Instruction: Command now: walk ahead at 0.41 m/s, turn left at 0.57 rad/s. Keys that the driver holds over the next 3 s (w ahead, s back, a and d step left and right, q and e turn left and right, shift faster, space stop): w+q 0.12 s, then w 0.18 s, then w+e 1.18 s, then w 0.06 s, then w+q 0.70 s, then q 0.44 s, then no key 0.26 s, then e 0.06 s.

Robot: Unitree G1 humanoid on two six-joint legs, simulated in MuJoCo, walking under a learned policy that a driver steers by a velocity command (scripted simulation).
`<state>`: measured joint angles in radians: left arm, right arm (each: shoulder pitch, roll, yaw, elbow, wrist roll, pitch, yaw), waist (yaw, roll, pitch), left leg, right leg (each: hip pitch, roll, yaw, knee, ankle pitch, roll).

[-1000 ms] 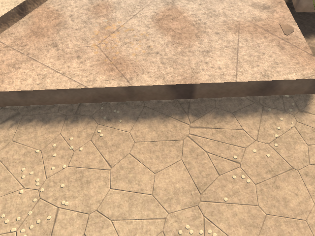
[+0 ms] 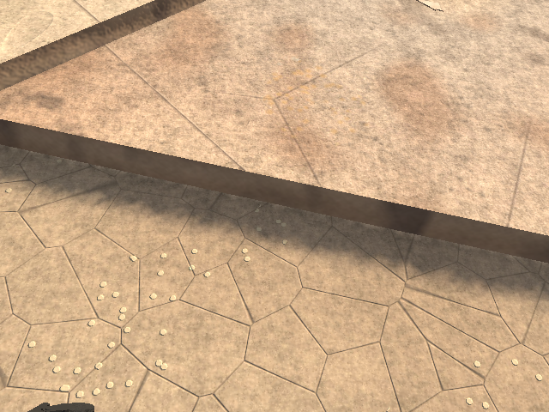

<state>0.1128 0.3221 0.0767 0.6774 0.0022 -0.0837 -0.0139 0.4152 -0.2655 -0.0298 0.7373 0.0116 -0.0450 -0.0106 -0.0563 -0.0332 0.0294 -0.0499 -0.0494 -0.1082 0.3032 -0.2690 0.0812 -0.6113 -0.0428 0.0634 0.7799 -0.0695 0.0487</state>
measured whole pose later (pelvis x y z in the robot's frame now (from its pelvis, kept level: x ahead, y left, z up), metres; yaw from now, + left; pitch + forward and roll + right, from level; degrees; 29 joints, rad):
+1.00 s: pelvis +0.53 +0.04 +0.00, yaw -9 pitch +1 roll +1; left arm 0.12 0.31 0.06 0.71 0.04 0.01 -0.08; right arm 0.41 -0.28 -0.05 0.82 -0.03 -0.08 0.00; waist -0.07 -0.04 0.03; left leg -0.04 0.01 0.16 0.27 -0.25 0.00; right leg -0.61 -0.04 -0.01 0.85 -0.15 -0.03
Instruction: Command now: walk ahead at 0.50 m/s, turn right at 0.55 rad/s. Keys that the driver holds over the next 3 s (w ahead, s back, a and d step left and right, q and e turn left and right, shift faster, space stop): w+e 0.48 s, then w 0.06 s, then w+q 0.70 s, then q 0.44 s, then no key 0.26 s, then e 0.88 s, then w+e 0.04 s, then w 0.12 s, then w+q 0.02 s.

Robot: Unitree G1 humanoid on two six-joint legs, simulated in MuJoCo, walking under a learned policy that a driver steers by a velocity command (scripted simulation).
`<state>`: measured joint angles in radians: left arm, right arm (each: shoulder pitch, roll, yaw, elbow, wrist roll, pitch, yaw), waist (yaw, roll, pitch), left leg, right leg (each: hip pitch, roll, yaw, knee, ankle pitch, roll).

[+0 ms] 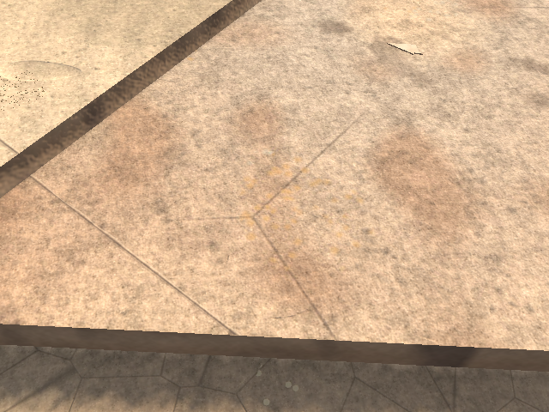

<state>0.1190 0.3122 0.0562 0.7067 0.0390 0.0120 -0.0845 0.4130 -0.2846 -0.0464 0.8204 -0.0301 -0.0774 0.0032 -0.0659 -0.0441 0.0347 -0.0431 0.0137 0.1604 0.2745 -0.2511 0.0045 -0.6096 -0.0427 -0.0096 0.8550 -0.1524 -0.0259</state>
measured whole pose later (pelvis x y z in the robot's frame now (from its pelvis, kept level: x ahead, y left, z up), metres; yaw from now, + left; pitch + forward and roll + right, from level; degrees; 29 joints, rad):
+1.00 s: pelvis +0.51 -0.11 +0.00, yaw -11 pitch +4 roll +0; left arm -0.02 0.12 -0.07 0.52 0.06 0.00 0.00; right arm 0.55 -0.16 -0.01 1.00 -0.02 -0.05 -0.02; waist -0.06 -0.04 0.02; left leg -0.11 -0.09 -0.11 0.31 -0.26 0.07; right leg -1.15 -0.07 -0.06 1.67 -0.44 -0.03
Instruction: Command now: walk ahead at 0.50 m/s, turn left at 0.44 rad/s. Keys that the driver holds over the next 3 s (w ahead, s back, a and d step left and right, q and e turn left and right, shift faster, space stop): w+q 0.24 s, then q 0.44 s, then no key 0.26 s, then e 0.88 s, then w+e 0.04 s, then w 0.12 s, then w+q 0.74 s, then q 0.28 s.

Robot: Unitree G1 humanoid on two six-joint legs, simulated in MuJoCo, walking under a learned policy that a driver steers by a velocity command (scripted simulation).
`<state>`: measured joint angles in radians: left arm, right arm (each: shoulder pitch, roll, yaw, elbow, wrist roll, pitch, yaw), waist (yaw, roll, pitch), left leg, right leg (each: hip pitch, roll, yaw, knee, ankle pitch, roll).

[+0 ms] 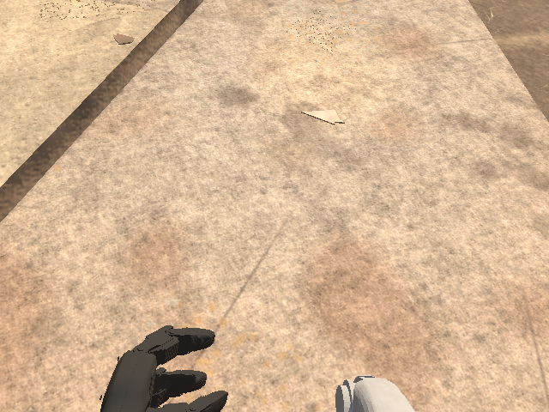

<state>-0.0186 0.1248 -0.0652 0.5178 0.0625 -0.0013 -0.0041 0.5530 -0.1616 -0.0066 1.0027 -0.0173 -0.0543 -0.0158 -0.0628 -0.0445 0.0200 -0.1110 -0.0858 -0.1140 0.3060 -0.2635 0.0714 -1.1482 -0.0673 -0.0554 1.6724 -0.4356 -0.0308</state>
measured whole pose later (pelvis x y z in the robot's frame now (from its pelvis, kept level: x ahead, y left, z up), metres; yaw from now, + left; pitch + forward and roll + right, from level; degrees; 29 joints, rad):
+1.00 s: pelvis +0.36 -0.01 +0.11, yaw +28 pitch +2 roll +0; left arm 0.14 0.24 0.03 0.74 0.00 0.01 0.05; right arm 0.16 -0.24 -0.04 0.62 -0.02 0.02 -0.01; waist -0.02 -0.01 0.01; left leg -0.39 -0.10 -0.06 0.51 -0.15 0.07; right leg -0.44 -0.05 0.05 0.75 -0.33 0.07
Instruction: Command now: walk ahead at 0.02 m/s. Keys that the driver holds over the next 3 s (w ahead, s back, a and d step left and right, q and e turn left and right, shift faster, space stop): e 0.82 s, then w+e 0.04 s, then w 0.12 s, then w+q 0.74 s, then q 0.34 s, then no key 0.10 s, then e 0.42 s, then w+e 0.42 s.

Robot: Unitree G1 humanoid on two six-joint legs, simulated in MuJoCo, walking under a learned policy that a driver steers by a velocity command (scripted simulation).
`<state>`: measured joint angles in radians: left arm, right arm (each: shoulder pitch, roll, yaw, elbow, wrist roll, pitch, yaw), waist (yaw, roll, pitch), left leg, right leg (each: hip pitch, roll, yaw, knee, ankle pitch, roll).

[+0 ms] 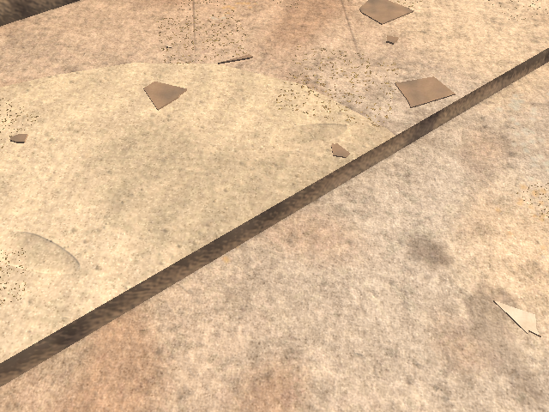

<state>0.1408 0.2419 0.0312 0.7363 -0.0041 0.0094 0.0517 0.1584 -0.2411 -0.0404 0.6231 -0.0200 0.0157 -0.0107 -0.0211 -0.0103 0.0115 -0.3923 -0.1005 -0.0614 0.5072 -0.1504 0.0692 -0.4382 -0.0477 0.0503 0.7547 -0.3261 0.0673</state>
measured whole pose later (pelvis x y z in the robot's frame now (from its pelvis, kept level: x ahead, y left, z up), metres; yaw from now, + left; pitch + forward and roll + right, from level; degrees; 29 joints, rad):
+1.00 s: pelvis +0.00 -0.07 +0.01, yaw -30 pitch +3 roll +2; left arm 0.24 0.27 0.05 0.60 -0.01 0.00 0.03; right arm 0.14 -0.27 -0.07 0.70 0.02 -0.02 -0.02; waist 0.02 0.00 -0.04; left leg -0.43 -0.02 -0.03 0.74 -0.37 -0.04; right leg -0.31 0.07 0.14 0.50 -0.24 -0.07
